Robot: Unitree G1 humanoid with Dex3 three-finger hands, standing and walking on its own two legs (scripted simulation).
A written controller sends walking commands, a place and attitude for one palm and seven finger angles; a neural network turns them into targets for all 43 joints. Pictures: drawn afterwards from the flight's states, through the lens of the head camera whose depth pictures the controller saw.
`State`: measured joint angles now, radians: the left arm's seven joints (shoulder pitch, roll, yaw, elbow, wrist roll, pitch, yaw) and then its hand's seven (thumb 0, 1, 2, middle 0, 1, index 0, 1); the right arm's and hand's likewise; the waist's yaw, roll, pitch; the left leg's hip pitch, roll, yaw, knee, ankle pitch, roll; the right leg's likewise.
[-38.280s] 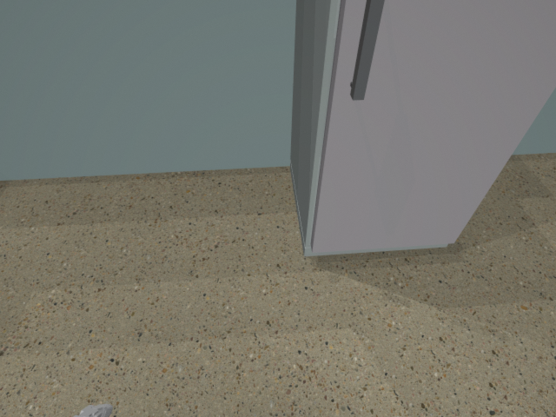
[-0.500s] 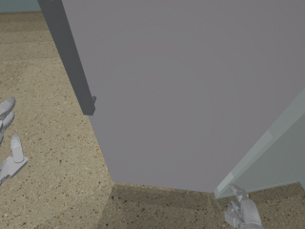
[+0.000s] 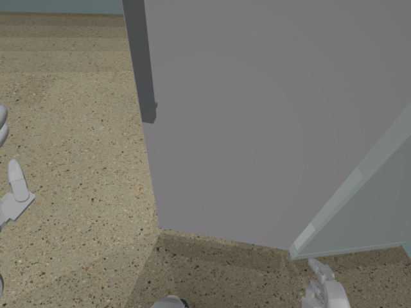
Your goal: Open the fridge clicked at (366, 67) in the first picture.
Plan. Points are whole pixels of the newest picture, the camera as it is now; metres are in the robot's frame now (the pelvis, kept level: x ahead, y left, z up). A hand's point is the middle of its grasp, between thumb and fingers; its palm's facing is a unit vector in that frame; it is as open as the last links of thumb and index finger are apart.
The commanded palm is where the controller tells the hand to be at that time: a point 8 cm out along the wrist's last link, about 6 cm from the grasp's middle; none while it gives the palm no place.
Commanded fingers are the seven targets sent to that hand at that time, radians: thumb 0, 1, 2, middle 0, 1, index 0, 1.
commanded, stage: step back with the hand held close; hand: left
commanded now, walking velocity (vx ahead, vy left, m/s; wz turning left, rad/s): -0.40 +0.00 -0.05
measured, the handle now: (145, 56) +0.54 +0.17 +0.22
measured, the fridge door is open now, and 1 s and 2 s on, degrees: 73 73 73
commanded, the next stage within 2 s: stop stepping back and stand still in 0.26 s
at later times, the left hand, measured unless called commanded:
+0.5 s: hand out of the picture +0.08 +0.27 +0.19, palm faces +0.34 -0.84 -0.42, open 7.4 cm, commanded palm +0.03 +0.32 +0.19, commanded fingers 0.00 0.90 0.90 -0.20 -0.30 -0.20 -0.30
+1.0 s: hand out of the picture +0.01 +0.29 +0.19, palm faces +0.36 -0.79 -0.50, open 7.4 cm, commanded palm -0.04 +0.33 +0.19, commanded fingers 0.00 0.90 0.90 -0.20 -0.30 -0.20 -0.30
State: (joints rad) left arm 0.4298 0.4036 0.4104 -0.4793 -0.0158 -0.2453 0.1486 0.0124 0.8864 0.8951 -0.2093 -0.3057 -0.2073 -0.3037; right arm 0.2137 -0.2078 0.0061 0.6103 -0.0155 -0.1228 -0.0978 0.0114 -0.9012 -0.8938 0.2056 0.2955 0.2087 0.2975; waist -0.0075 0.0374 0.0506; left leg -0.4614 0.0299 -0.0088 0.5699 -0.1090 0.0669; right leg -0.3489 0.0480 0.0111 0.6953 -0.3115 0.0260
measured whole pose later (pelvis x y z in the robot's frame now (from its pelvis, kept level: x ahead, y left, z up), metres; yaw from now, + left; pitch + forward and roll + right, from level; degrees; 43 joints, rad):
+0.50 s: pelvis -0.13 +0.03 +0.02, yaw -3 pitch +0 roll -4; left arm 0.57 0.44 0.42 -0.56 -0.05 -0.21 0.14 0.01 0.89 0.90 -0.21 -0.31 -0.21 -0.30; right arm 0.21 -0.16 0.01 0.58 -0.02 -0.13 -0.05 0.01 -0.90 -0.89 0.21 0.30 0.21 0.30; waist 0.00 0.00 -0.01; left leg -0.41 0.04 0.02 0.39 -0.05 0.04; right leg -0.21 0.08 -0.04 0.63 -0.49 -0.02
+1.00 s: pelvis -0.20 +0.04 +0.01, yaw -3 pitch -1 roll -1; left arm 0.58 0.47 0.43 -0.50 -0.01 -0.23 0.16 0.01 0.89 0.90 -0.21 -0.31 -0.21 -0.30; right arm 0.34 -0.16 0.02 0.64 -0.03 -0.13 -0.07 0.01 -0.90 -0.89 0.21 0.30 0.21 0.30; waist -0.03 -0.02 -0.05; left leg -0.35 0.03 0.04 0.61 -0.35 0.03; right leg -0.22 0.03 -0.08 0.49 -0.41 -0.07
